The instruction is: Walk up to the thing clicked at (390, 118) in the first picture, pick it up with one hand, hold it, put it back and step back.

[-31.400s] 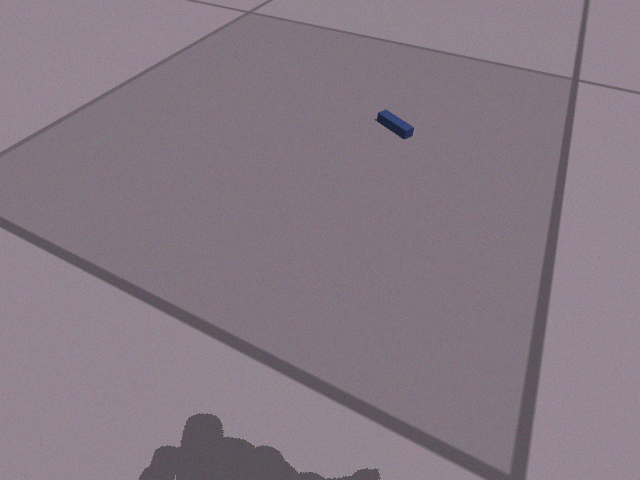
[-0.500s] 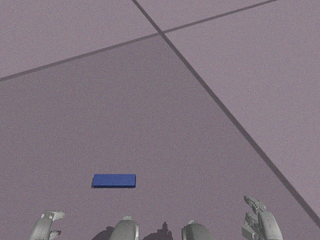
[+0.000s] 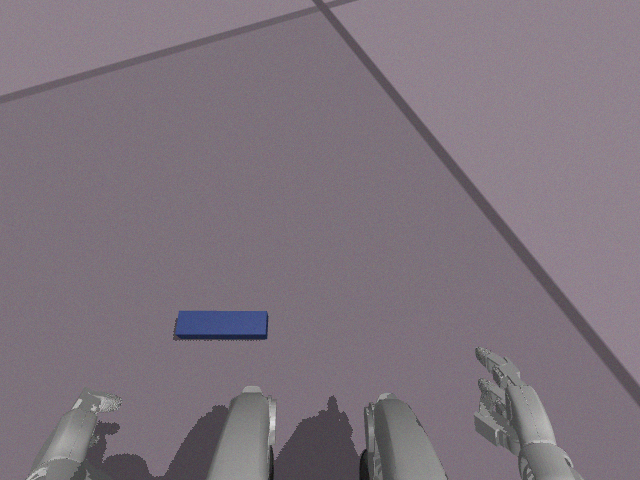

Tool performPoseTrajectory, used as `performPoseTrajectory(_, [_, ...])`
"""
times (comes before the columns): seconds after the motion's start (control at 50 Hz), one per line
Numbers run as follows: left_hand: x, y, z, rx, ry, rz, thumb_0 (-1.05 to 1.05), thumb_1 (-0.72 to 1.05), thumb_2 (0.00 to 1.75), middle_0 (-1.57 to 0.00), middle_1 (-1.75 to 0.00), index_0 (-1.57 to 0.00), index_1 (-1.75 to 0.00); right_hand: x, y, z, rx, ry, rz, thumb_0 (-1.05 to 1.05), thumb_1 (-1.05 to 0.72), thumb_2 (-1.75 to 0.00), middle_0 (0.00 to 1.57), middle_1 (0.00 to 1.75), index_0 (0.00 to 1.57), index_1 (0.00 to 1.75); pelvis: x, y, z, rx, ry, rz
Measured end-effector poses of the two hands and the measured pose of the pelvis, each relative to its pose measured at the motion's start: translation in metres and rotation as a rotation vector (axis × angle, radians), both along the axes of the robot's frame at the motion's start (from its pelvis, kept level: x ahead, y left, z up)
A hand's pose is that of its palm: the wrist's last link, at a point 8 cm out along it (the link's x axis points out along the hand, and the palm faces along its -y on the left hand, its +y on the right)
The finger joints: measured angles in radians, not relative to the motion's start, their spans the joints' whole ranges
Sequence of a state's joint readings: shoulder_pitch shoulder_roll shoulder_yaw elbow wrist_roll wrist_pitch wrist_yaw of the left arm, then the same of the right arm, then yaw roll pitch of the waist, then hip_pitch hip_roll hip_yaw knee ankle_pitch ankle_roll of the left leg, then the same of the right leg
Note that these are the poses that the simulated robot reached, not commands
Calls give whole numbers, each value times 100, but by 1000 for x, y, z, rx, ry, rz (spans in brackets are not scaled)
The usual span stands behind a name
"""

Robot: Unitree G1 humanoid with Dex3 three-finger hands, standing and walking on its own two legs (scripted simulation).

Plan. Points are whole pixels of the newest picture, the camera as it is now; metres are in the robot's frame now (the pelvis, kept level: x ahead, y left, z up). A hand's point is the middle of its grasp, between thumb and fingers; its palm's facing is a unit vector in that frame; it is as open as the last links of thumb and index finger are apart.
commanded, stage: rise first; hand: left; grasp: from above
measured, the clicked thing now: (223, 325) +0.44 +0.24 -0.60
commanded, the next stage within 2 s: none
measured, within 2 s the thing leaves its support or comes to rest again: neither
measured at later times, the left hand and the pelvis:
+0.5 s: hand (160, 368) +0.29 +0.30 -0.33, palm faces -0.47 -0.29 -0.83, open 14.2 cm; pelvis -0.07 +0.00 -0.20, yaw -4 degrees
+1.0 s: hand (179, 343) +0.36 +0.30 -0.42, palm faces -0.46 -0.05 -0.89, open 14.4 cm; pelvis -0.07 +0.01 -0.27, yaw -7 degrees
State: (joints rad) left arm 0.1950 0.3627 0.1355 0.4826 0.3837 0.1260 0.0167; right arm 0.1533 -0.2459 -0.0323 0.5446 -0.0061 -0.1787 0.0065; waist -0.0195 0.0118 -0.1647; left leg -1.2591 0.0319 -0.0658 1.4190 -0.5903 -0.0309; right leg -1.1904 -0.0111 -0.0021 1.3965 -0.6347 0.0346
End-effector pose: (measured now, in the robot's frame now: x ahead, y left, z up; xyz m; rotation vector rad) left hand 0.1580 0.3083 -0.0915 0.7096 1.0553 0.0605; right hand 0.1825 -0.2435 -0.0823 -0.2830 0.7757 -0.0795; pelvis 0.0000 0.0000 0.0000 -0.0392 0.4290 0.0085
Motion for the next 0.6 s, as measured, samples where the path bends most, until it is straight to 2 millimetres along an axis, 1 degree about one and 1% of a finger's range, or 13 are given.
performPoseTrajectory(0.06, [15,6,-26,49,-22,-79,0,-58,98,-10,-104,-9,-104,-1,-6,-26,-14,5,13,1,-95,-91,21,30,20,30,-8,-1,-25,1,39,-3])
performPoseTrajectory(0.14, [42,4,-59,99,-86,-220,0,-59,99,-10,-103,-9,-104,-7,-16,-68,-31,32,12,1,-95,-91,21,30,20,30,-18,-2,-61,0,87,-10])
performPoseTrajectory(0.2, [65,2,-84,150,-134,-317,0,-59,100,-10,-103,-9,-105,-16,-22,-103,-38,69,6,1,-95,-91,21,30,20,30,-27,-3,-89,-2,116,-17])
performPoseTrajectory(0.26, [86,3,-109,212,-161,-383,0,-59,101,-10,-104,-9,-105,-31,-26,-137,-38,118,-5,1,-94,-91,21,30,20,30,-36,-4,-116,-5,137,-24])
performPoseTrajectory(0.36, [113,5,-145,284,-185,-457,0,-58,102,-10,-104,-9,-106,-66,-29,-190,-32,225,-23,1,-94,-91,21,30,20,30,-52,-4,-155,-12,155,-37])
performPoseTrajectory(0.44, [132,4,-170,317,-192,-540,0,-58,103,-9,-104,-8,-106,-101,-29,-222,-32,313,-44,1,-93,-91,21,30,20,30,-62,-4,-182,-20,153,-44])
performPoseTrajectory(0.52, [148,1,-190,346,-208,-625,0,-57,104,-9,-104,-8,-105,-135,-29,-244,-38,389,-79,1,-91,-91,21,30,20,30,-70,-2,-205,-32,145,-52])
performPoseTrajectory(0.6, [162,-2,-207,373,-231,-687,0,-56,105,-8,-103,-7,-104,-163,-30,-257,-50,457,-108,1,-90,-90,21,30,20,30,-74,1,-221,-43,138,-58])
